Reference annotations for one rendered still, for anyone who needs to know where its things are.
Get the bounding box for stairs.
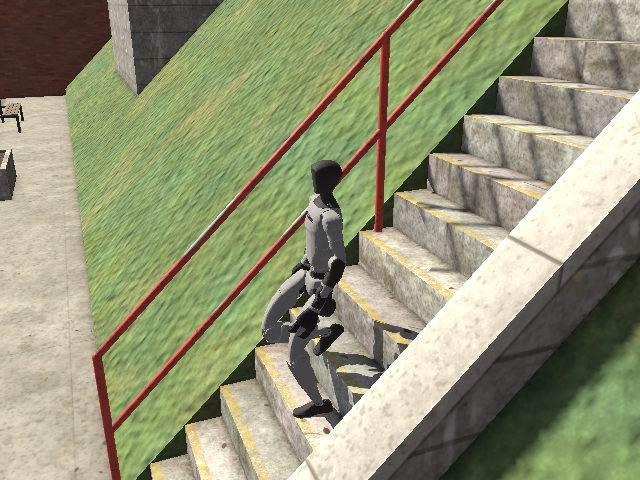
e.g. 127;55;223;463
150;0;640;480

